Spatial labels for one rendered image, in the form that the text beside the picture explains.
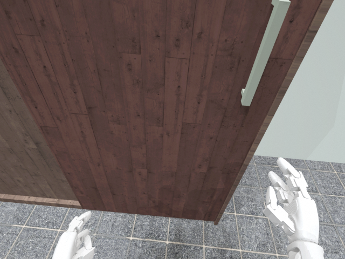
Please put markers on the right robot hand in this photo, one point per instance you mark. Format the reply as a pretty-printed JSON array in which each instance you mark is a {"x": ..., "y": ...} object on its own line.
[{"x": 301, "y": 208}]

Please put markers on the left robot hand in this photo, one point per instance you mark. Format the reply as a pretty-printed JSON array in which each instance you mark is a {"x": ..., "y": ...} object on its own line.
[{"x": 70, "y": 241}]

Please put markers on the robot right forearm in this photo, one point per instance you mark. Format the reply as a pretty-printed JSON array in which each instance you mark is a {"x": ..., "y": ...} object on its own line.
[{"x": 301, "y": 249}]

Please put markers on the wardrobe door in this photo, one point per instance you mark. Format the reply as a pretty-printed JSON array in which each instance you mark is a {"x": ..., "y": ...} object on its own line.
[
  {"x": 139, "y": 101},
  {"x": 27, "y": 165}
]

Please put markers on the handle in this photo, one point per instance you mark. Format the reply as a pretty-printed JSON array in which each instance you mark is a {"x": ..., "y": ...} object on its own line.
[{"x": 274, "y": 24}]

